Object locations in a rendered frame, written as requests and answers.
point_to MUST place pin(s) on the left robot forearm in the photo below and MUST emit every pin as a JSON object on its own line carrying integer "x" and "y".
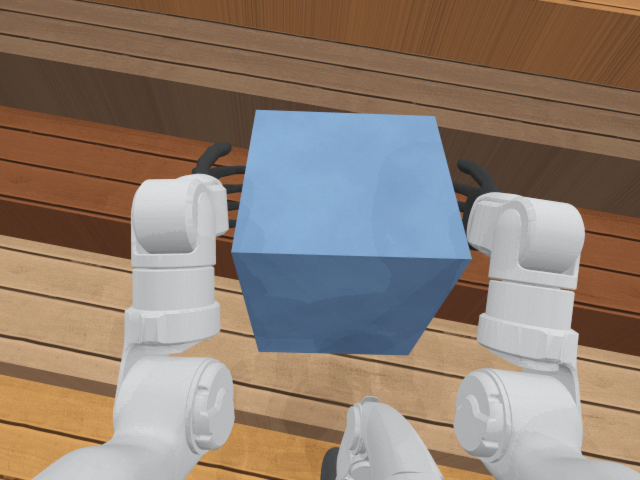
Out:
{"x": 174, "y": 225}

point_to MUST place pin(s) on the right robot forearm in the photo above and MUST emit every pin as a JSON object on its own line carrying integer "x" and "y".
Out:
{"x": 535, "y": 248}

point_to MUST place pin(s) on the right robot thigh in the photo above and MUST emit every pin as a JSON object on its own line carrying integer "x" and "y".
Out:
{"x": 380, "y": 434}

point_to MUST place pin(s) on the right robot hand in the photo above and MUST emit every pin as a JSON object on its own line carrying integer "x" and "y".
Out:
{"x": 483, "y": 178}

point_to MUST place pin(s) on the robot right shin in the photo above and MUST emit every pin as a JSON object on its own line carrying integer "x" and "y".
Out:
{"x": 352, "y": 467}

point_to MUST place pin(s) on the robot left upper arm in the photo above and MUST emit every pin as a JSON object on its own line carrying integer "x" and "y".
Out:
{"x": 170, "y": 411}

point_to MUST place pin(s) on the robot right upper arm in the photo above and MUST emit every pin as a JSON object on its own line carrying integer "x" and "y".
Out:
{"x": 525, "y": 426}

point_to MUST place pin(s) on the carton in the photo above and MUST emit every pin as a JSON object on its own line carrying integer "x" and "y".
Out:
{"x": 348, "y": 237}

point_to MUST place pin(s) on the left robot hand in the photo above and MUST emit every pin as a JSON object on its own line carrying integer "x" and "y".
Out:
{"x": 204, "y": 164}

